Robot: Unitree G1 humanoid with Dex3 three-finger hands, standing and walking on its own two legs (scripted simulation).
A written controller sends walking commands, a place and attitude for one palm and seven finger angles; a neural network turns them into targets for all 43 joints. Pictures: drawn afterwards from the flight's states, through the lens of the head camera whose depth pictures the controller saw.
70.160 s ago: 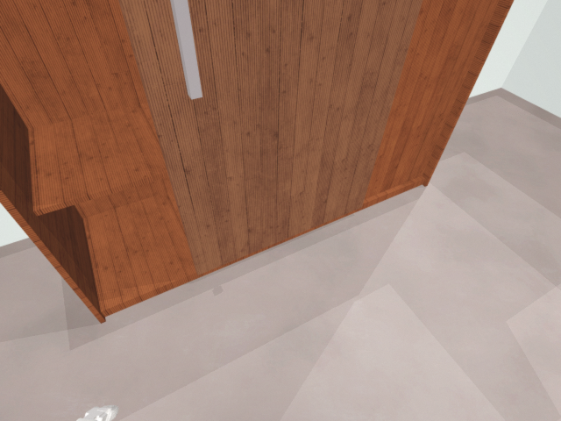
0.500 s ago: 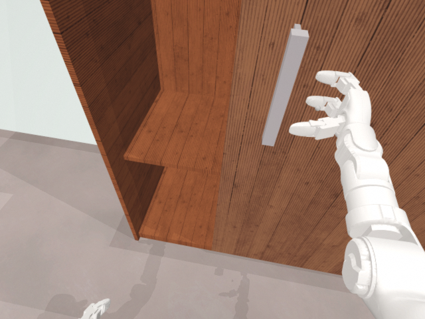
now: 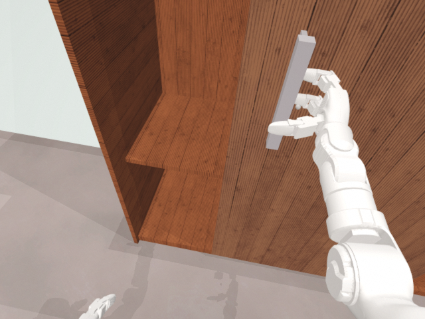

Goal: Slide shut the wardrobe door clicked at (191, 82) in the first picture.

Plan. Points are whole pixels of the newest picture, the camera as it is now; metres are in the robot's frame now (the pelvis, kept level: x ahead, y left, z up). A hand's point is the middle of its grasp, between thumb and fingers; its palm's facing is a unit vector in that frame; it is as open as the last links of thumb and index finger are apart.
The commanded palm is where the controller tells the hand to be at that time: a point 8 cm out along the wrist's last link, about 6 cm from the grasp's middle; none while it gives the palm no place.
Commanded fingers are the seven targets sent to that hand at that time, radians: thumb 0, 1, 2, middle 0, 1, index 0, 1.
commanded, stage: feel for the door with the fingertips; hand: right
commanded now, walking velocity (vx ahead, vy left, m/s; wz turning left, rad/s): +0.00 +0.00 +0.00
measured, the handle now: (286, 95) +0.51 -0.08 +0.19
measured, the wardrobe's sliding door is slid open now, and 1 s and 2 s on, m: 0.36 0.36 0.36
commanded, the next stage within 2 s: slide the fingers in behind the handle in 0.22 s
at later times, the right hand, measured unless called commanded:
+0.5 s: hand (303, 105) +0.46 -0.10 +0.21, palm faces +0.07 +1.00 +0.00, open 13.7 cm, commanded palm +0.43 -0.15 +0.20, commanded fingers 0.00 0.50 -0.30 0.30 1.20 0.30 1.20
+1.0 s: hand (294, 106) +0.45 -0.08 +0.21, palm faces +0.05 +1.00 -0.01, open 14.0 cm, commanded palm +0.42 -0.13 +0.20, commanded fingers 0.00 0.50 -0.30 0.30 1.20 0.30 1.20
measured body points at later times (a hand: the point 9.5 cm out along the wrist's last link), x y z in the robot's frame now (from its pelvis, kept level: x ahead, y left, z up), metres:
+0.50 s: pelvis +0.00 +0.00 +0.00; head +0.00 +0.01 +0.45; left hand +0.08 +0.25 -0.12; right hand +0.45 -0.16 +0.21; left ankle -0.03 +0.12 -0.73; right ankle +0.03 -0.13 -0.73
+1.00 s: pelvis -0.01 -0.01 +0.00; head -0.01 +0.00 +0.45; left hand +0.09 +0.23 -0.12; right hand +0.44 -0.14 +0.21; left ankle -0.03 +0.12 -0.73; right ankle +0.03 -0.13 -0.73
